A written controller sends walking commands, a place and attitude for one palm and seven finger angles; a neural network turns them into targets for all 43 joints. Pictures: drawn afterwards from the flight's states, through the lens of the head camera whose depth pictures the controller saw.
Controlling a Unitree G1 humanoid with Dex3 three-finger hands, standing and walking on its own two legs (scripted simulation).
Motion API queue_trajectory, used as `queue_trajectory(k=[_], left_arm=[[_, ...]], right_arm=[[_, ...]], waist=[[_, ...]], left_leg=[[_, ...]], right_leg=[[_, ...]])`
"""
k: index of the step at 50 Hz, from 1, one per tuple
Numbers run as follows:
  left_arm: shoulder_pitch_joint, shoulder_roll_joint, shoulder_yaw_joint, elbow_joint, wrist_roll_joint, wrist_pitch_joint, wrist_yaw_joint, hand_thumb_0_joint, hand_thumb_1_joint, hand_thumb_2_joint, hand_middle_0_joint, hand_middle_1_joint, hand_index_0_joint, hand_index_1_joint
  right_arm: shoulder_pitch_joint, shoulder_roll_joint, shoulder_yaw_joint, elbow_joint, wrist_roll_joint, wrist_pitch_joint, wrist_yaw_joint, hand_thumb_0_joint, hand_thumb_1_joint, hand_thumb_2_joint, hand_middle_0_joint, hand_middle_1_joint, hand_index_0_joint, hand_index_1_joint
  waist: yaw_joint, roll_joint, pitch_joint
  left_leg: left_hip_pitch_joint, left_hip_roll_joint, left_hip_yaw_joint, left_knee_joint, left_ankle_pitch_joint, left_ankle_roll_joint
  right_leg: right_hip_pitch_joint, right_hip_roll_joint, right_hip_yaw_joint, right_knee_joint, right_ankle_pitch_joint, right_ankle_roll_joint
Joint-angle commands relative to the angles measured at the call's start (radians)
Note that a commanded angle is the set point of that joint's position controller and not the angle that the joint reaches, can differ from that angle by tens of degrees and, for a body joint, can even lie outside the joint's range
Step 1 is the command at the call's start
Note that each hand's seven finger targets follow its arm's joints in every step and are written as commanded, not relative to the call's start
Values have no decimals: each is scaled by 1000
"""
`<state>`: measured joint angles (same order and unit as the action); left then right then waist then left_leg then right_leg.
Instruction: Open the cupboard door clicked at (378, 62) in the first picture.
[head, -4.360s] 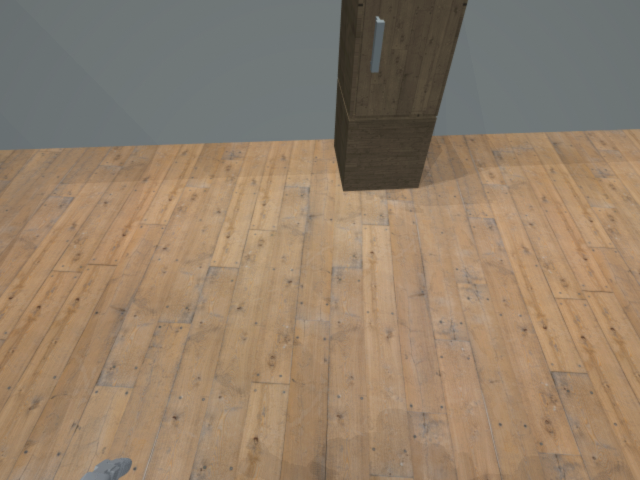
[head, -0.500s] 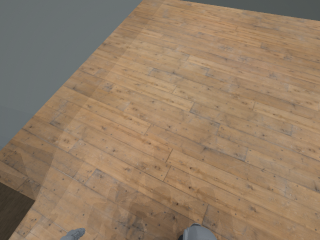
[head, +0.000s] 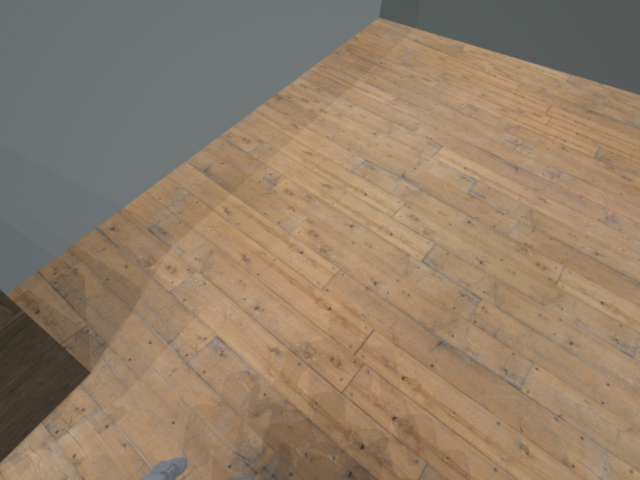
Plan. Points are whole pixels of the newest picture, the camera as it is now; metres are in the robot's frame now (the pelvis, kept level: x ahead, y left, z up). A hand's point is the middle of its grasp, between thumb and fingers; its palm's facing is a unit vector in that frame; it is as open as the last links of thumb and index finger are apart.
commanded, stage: turn to face it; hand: left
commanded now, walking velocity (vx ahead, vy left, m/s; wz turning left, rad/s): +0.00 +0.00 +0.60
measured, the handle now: out of the picture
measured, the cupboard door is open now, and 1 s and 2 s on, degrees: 0 0 0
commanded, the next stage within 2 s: take the last steps up to it in 1.60 s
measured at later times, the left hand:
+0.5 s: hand out of the picture +0.04 +0.22 -0.14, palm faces +0.28 -0.92 -0.25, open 7.4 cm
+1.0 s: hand out of the picture -0.14 +0.17 -0.17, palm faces +0.59 -0.77 -0.23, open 7.4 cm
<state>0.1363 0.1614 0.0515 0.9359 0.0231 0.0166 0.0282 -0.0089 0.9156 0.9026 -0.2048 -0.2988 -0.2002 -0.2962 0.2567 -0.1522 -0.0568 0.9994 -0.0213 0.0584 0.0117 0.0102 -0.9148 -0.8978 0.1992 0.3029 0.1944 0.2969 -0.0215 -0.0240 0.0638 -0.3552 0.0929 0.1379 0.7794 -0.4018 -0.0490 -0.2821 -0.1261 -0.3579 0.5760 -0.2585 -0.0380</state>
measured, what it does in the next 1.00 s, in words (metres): steps on the spot, turning left: left foot, then right foot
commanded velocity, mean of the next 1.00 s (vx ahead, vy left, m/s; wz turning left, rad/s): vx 0.00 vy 0.00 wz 0.60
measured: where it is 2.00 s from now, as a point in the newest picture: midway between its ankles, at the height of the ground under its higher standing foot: outside the picture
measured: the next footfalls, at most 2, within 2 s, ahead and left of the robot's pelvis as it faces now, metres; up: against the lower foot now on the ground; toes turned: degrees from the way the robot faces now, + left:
left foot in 0.02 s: +0.05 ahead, +0.11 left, +0.00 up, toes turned +10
right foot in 0.56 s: +0.05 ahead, -0.14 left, +0.00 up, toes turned +16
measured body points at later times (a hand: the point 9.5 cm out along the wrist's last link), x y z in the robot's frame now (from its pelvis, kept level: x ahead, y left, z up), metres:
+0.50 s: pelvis -0.02 -0.01 +0.01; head +0.01 +0.00 +0.46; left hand +0.03 +0.27 -0.13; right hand +0.10 -0.24 -0.13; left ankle +0.01 +0.10 -0.73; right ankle +0.00 -0.16 -0.69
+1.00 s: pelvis -0.05 -0.02 +0.00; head -0.03 +0.02 +0.44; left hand -0.17 +0.22 -0.15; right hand +0.18 -0.19 -0.13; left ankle -0.13 +0.07 -0.73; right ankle +0.01 -0.15 -0.73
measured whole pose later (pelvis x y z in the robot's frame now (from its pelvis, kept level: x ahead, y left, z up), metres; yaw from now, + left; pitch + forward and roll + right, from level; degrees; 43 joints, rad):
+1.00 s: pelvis -0.05 -0.02 +0.00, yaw +36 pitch +0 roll +0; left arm 0.26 0.24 0.05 0.90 0.02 0.03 0.01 0.01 0.91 0.90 -0.20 -0.30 -0.20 -0.30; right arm 0.15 -0.26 -0.07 0.92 -0.02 0.06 0.03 0.01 -0.91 -0.90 0.20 0.30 0.19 0.30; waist 0.01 -0.03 0.10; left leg -0.28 0.04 0.09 0.62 -0.32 -0.04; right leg -0.25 -0.20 -0.28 0.64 -0.35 0.06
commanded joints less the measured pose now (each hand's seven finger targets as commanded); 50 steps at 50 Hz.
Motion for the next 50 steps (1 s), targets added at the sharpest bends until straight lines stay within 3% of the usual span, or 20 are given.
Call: queue_trajectory(k=[1, 2, 3, 6, 9, 20, 24, 26, 27, 28, 29, 30, 32, 34, 38, 44, 46, 48, 49, 50], left_arm=[[47, 123, 44, -72, -15, 8, 3, 0, 900, 900, -200, -300, -200, -300], [-34, 86, 30, -124, -12, 14, -3, 0, 900, 900, -200, -300, -200, -300], [-65, 112, 35, -138, -4, 17, -8, 0, 900, 900, -200, -300, -200, -300], [-25, 120, 50, -88, 1, 16, -19, 0, 900, 900, -200, -300, -200, -300], [31, 136, 50, -57, -4, 17, -19, 0, 900, 900, -200, -300, -200, -300], [-27, 149, 44, -105, -14, 20, -5, 0, 900, 900, -200, -300, -200, -300], [42, 144, 39, -106, -21, 14, 0, 0, 900, 900, -200, -300, -200, -300], [120, 161, 45, -93, -22, 5, 2, 0, 900, 900, -200, -300, -200, -300], [163, 201, 53, -88, -16, -4, 6, 0, 900, 900, -200, -300, -200, -300], [169, 297, 70, -100, 4, -15, 14, 0, 900, 900, -200, -300, -200, -300], [115, 328, 62, -127, 0, -7, 15, 0, 900, 900, -200, -300, -200, -300], [39, 290, 51, -151, -2, -5, 16, 0, 900, 900, -200, -300, -200, -300], [-54, 230, 39, -168, -7, -12, 13, 0, 900, 900, -200, -300, -200, -300], [-32, 191, 24, -160, -7, -24, 7, 0, 900, 900, -200, -300, -200, -300], [93, 216, 29, -124, -3, -24, 8, 0, 900, 900, -200, -300, -200, -300], [142, 275, 48, -98, 9, -13, 4, 0, 900, 900, -200, -300, -200, -300], [138, 290, 55, -90, 9, -9, 2, 0, 900, 900, -200, -300, -200, -300], [131, 282, 57, -86, -2, -1, -4, 0, 900, 900, -200, -300, -200, -300], [131, 255, 52, -99, -12, 4, -7, 0, 900, 900, -200, -300, -200, -300], [95, 183, 36, -147, -17, 5, -16, 0, 900, 900, -200, -300, -200, -300]], right_arm=[[131, -183, -46, -58, -4, -36, 0, 0, -900, -900, 200, 300, 200, 300], [162, -259, -61, -72, -10, -38, -9, 0, -900, -900, 200, 300, 200, 300], [149, -273, -62, -67, -13, -39, -14, 0, -900, -900, 200, 300, 200, 300], [6, -224, -42, -99, -4, -57, -32, 0, -900, -900, 200, 300, 200, 300], [-10, -229, -41, -112, 3, -66, -35, 0, -900, -900, 200, 300, 200, 300], [10, -273, -62, -115, -3, -42, -21, 0, -900, -900, 200, 300, 200, 300], [-55, -286, -70, -143, -5, -31, -16, 0, -900, -900, 200, 300, 200, 300], [-97, -279, -74, -162, 0, -25, -10, 0, -900, -900, 200, 300, 200, 300], [-108, -248, -72, -171, 8, -23, -5, 0, -900, -900, 200, 300, 200, 300], [-80, -167, -60, -189, 16, -22, -2, 0, -900, -900, 200, 300, 200, 300], [-111, -194, -66, -206, 3, -22, -4, 0, -900, -900, 200, 300, 200, 300], [-101, -217, -70, -199, -4, -13, 4, 0, -900, -900, 200, 300, 200, 300], [-52, -207, -74, -150, -7, 7, 15, 0, -900, -900, 200, 300, 200, 300], [-34, -188, -64, -131, -5, 4, 22, 0, -900, -900, 200, 300, 200, 300], [-107, -179, -55, -146, 1, 8, 24, 0, -900, -900, 200, 300, 200, 300], [-185, -161, -31, -174, 10, -8, 24, 0, -900, -900, 200, 300, 200, 300], [-151, -164, -29, -167, 12, -17, 20, 0, -900, -900, 200, 300, 200, 300], [-83, -193, -36, -153, 10, -27, 19, 0, -900, -900, 200, 300, 200, 300], [-20, -259, -52, -137, 7, -37, 17, 0, -900, -900, 200, 300, 200, 300], [47, -377, -83, -133, 4, -45, 9, 0, -900, -900, 200, 300, 200, 300]], waist=[[-32, 276, -107], [-72, 430, -60], [-62, 279, -71], [-2, 200, -86], [6, 120, -137], [-31, 181, -110], [2, 202, -130], [39, 180, -141], [64, 95, -150], [67, -217, -136], [63, -278, -85], [26, -163, -48], [-29, -177, 9], [-27, -156, 18], [30, -145, -19], [73, -192, -71], [64, -209, -100], [24, -138, -137], [-15, 13, -185], [-60, 337, -195]], left_leg=[[193, 178, -309, -394, 266, 103], [181, 362, -551, -518, 437, 221], [142, 382, -528, -528, 373, 266], [181, 217, -367, -469, 456, 186], [245, 164, -316, -450, 536, 182], [230, 144, -482, -453, 432, 229], [132, 113, -527, -426, 417, 216], [27, 56, -500, -383, 330, 166], [-88, 1, -460, -297, 222, 114], [-293, -141, -272, -46, -34, 23], [-301, -156, -205, 180, -166, 4], [-251, -117, -236, 315, -108, 15], [-232, -84, -205, 426, 0, 0], [-251, -71, -161, 452, 70, -23], [-240, -51, -124, 356, 47, -43], [-110, -49, -45, 28, -55, -29], [-32, -63, -20, -76, -29, -15], [127, -71, -21, -301, 148, 2], [309, 7, -131, -382, 339, 37], [454, 288, -498, -400, 746, 169]], right_leg=[[-184, -111, 117, 151, -152, 66], [-331, 0, 158, 400, -394, 119], [-321, -3, 271, 536, -338, 100], [-364, 3, 340, 628, -135, 112], [-329, 16, 346, 604, -81, 135], [-215, 61, 364, 318, -183, 140], [-49, 100, 355, 122, -167, 117], [115, 110, 330, -73, -37, 106], [248, 45, 383, -235, 9, 85], [342, -237, 671, -379, -118, -8], [160, -383, 765, -393, -84, -86], [31, -342, 662, -392, -127, -101], [-37, -226, 531, -376, -95, -35], [40, -166, 378, -300, 125, -27], [154, -199, 340, -267, 226, -52], [217, -257, 291, -180, 395, -81], [213, -260, 267, -127, 436, -65], [158, -228, 196, 6, 398, 4], [11, -179, 162, 164, 250, 59], [-302, -35, 149, 385, -321, 144]])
